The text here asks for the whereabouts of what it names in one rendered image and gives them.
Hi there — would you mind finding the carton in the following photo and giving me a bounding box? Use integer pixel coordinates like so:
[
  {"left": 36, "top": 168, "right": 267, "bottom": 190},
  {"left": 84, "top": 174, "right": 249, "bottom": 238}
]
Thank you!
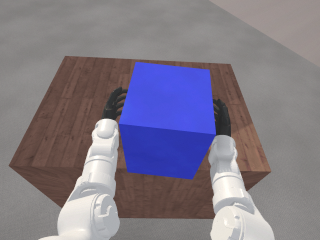
[{"left": 119, "top": 62, "right": 216, "bottom": 180}]

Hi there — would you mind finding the right robot upper arm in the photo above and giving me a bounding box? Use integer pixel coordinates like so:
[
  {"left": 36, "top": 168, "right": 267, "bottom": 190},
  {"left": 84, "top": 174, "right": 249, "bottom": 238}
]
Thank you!
[{"left": 210, "top": 206, "right": 275, "bottom": 240}]

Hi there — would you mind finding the right robot hand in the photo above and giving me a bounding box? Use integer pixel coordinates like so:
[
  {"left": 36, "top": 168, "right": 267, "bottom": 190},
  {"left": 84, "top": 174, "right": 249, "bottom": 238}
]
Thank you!
[{"left": 212, "top": 99, "right": 231, "bottom": 137}]

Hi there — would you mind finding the robot left forearm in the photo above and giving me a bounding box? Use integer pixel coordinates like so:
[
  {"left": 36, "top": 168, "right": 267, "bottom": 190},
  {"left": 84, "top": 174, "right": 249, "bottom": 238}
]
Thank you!
[{"left": 57, "top": 118, "right": 119, "bottom": 234}]

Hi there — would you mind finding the robot right forearm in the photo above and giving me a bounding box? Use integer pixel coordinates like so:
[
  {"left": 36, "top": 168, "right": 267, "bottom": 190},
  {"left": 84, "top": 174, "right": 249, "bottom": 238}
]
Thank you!
[{"left": 208, "top": 135, "right": 265, "bottom": 220}]

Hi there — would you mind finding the pedestal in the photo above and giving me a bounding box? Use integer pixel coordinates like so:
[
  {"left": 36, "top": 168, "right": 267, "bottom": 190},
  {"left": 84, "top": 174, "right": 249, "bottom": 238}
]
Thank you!
[{"left": 9, "top": 56, "right": 272, "bottom": 219}]

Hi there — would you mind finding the left robot hand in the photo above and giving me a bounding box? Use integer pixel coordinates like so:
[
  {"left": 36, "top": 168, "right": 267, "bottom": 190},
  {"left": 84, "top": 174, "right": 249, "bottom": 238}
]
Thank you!
[{"left": 101, "top": 86, "right": 128, "bottom": 121}]

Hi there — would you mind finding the left robot upper arm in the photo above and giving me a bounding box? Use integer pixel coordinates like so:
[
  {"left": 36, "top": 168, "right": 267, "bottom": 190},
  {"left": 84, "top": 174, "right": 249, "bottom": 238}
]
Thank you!
[{"left": 38, "top": 193, "right": 120, "bottom": 240}]

